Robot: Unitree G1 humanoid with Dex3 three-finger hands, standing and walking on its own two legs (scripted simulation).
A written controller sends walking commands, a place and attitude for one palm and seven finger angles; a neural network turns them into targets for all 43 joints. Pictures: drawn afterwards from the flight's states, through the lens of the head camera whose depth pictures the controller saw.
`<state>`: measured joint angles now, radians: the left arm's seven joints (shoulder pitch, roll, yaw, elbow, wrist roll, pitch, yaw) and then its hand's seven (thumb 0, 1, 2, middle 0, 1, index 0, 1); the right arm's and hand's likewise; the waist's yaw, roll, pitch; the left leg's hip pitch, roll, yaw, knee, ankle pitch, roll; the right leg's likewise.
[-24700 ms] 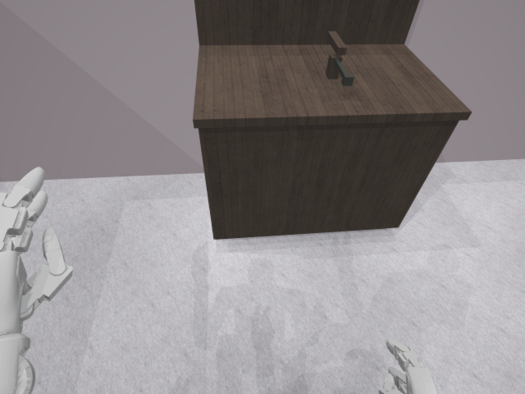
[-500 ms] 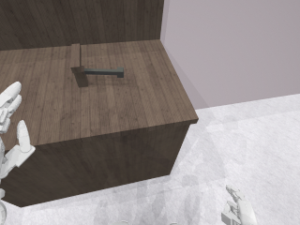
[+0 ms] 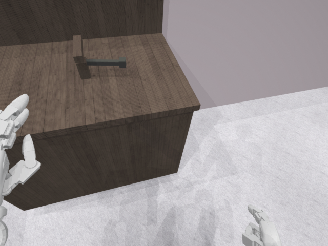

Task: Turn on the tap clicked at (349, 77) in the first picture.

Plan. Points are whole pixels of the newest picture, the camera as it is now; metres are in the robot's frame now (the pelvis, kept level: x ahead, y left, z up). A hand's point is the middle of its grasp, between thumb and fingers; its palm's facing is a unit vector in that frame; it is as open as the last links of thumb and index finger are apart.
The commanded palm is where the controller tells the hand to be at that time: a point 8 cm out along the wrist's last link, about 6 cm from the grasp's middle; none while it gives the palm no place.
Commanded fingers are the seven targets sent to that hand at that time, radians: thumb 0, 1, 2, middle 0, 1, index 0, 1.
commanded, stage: stop stepping back and stand still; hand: left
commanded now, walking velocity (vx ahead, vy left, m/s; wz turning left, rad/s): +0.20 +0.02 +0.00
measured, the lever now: (122, 62) +0.72 +0.20 +0.02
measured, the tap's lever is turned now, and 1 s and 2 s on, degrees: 78 78 78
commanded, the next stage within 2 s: stand and check the lever's angle in 0.84 s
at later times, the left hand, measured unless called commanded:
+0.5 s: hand out of the picture +0.10 +0.24 +0.17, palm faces +0.42 -0.83 -0.35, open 7.4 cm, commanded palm +0.04 +0.27 +0.18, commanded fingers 0.00 0.90 0.90 -0.20 -0.30 -0.20 -0.30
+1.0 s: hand out of the picture +0.09 +0.25 +0.17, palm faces +0.48 -0.79 -0.39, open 7.4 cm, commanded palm +0.02 +0.28 +0.18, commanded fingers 0.00 0.90 0.90 -0.20 -0.30 -0.20 -0.30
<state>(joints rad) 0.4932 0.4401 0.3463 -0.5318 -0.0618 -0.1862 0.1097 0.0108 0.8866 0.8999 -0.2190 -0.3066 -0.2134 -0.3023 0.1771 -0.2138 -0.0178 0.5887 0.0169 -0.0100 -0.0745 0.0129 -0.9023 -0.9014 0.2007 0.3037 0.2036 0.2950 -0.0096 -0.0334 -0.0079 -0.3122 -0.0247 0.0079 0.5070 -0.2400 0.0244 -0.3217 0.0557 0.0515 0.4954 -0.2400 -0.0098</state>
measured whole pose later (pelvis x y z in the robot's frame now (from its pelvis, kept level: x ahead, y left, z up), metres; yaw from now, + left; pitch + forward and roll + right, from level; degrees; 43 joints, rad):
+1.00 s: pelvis -0.11 -0.01 -0.01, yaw +5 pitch -3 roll +0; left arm 0.43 0.35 0.34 -0.43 -0.03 -0.14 0.15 0.01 0.89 0.90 -0.21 -0.31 -0.21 -0.30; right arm 0.22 -0.21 -0.01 0.64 0.01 -0.13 -0.06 0.01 -0.90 -0.90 0.20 0.30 0.20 0.29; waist -0.02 0.03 0.03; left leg -0.28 0.03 0.00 0.59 -0.28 0.00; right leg -0.24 0.03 -0.03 0.58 -0.27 -0.04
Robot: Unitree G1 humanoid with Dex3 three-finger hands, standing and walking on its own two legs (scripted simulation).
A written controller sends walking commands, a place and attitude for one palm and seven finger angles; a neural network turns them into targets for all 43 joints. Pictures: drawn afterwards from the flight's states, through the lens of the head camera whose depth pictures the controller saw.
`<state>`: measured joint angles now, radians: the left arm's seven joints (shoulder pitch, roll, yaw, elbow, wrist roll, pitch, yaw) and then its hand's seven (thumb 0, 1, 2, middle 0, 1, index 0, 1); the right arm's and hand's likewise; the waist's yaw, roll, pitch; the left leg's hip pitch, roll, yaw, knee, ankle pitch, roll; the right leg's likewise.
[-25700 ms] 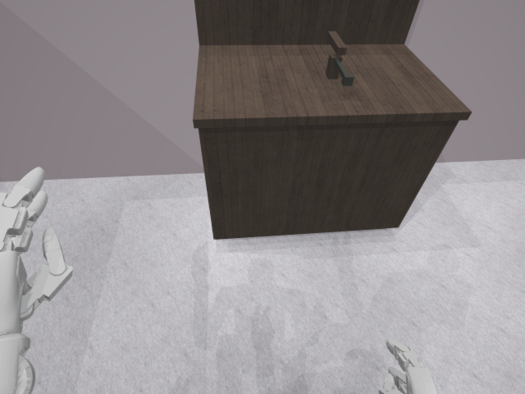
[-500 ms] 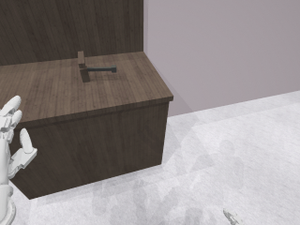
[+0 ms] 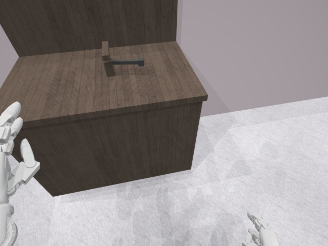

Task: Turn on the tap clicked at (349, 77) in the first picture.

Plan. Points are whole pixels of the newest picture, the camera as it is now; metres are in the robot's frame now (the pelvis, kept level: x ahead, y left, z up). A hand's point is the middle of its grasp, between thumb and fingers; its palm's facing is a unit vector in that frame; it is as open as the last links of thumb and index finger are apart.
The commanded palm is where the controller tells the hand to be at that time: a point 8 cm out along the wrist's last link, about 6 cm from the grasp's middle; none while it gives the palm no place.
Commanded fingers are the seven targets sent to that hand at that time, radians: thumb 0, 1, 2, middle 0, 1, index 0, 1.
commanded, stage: stand and check the lever's angle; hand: left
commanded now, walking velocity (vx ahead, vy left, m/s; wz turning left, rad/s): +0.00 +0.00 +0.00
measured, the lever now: (141, 61) +0.85 +0.14 +0.02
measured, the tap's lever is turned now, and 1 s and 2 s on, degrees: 78 78 78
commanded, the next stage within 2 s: stand and wait in 0.12 s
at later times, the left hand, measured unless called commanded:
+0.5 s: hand (31, 155) +0.24 +0.26 +0.17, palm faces +0.36 -0.86 -0.36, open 7.4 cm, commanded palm +0.19 +0.30 +0.19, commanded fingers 0.00 0.90 0.90 -0.20 -0.30 -0.20 -0.30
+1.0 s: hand (16, 166) +0.22 +0.28 +0.16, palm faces +0.38 -0.86 -0.35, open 7.4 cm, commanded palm +0.17 +0.32 +0.19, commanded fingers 0.00 0.90 0.90 -0.20 -0.30 -0.20 -0.30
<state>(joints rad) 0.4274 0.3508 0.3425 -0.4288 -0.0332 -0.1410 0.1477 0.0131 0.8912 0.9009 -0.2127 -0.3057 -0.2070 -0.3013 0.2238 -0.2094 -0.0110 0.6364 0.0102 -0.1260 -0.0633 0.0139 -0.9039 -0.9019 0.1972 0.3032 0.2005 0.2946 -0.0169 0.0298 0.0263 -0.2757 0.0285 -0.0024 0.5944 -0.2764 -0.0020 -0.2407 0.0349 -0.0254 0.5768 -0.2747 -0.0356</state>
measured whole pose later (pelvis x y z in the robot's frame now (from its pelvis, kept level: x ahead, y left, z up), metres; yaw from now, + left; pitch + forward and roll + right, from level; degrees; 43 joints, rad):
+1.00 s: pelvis +0.00 +0.04 +0.01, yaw -1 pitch -1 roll -2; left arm 0.46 0.34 0.31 -0.41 -0.05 -0.15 0.14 0.01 0.89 0.90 -0.21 -0.31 -0.21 -0.30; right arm 0.20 -0.20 0.01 0.63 0.00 -0.09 -0.07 0.01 -0.90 -0.90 0.20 0.30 0.20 0.30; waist 0.01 0.02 0.01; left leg -0.22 -0.01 0.03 0.44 -0.20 0.04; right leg -0.17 0.01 0.01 0.35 -0.16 0.02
